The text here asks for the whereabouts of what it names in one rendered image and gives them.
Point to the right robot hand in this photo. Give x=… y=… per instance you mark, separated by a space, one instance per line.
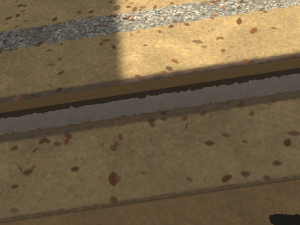
x=281 y=219

